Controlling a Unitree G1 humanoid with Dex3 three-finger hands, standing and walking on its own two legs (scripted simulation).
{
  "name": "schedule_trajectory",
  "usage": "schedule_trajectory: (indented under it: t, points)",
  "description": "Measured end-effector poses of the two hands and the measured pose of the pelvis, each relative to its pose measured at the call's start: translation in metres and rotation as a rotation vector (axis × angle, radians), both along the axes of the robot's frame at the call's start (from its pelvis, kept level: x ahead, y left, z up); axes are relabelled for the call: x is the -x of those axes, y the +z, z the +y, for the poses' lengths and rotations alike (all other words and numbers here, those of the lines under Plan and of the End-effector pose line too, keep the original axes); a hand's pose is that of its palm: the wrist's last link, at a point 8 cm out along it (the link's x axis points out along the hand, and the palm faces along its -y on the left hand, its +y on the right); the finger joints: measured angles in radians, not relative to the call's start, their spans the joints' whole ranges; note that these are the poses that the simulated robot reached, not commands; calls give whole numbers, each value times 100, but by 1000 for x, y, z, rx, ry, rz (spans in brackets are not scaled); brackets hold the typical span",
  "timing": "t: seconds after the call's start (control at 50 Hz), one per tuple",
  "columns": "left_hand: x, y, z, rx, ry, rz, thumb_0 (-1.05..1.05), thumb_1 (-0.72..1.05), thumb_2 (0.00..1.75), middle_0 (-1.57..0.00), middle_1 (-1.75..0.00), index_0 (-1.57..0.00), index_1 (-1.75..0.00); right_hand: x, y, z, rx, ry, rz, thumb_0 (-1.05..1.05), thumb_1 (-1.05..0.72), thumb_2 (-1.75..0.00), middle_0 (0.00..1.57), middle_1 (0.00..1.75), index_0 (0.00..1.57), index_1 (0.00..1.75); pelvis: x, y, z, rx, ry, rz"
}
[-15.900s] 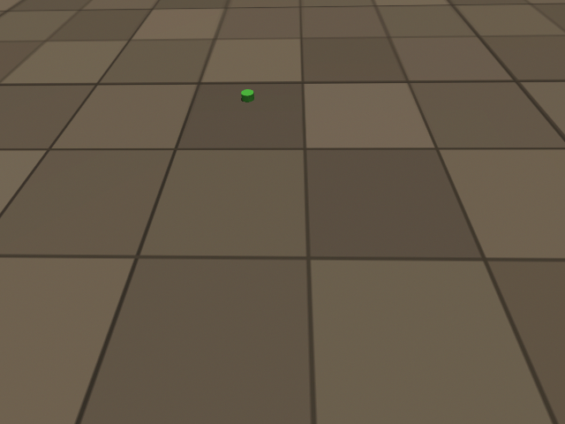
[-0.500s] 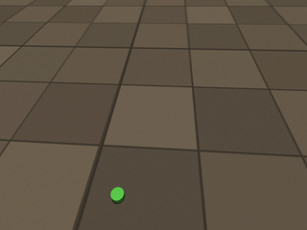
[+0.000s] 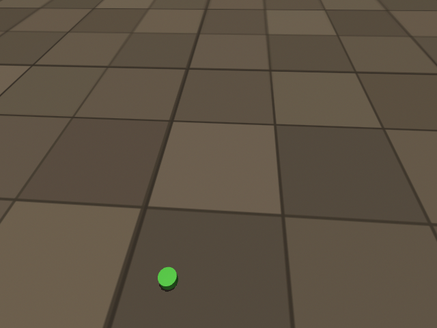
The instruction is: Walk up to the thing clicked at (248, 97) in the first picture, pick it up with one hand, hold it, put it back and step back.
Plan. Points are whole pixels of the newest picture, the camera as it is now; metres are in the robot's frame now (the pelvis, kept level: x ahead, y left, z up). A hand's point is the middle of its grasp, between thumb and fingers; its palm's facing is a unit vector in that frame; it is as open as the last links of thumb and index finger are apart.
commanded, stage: stand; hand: left
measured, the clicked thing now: (168, 278) +0.48 +0.26 -0.76
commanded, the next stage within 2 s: walk up in 0.30 s
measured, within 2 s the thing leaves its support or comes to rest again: neither
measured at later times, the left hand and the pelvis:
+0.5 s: hand out of the picture +0.06 +0.30 -0.16, palm faces +0.01 -0.93 -0.37, open 7.4 cm; pelvis +0.02 +0.03 -0.01, yaw +0 degrees
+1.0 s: hand out of the picture +0.15 +0.31 -0.16, palm faces -0.03 -0.94 -0.34, open 7.4 cm; pelvis +0.07 +0.05 +0.00, yaw -1 degrees
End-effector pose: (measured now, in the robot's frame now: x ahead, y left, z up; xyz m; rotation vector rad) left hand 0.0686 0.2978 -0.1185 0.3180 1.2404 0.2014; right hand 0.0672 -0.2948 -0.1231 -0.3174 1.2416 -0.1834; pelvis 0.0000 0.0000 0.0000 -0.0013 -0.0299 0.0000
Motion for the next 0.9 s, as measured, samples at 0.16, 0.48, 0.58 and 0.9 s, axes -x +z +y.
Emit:
schedule_trajectory:
  t: [0.16,0.48,0.58,0.9]
  points:
    - [1,0,1,1,1,3,0,90,90,-20,-30,-20,-30,1,0,1,1,4,3,1,-91,-90,20,30,20,30,0,0,1,-1,3,2]
    - [12,-1,34,-29,27,-14,0,90,90,-20,-30,-21,-30,-12,3,5,33,20,19,1,-91,-90,20,30,20,30,-15,-6,23,22,-2,-1]
    - [8,-15,66,-30,34,37,0,90,90,-20,-30,-21,-30,-24,4,22,70,18,-5,1,-91,-90,20,30,20,30,-28,-15,47,12,2,-15]
    - [-55,-7,61,-7,-1,22,0,90,90,-20,-30,-20,-30,-79,-3,63,-23,-11,-84,1,-91,-90,20,30,21,30,-59,-8,55,0,-19,-21]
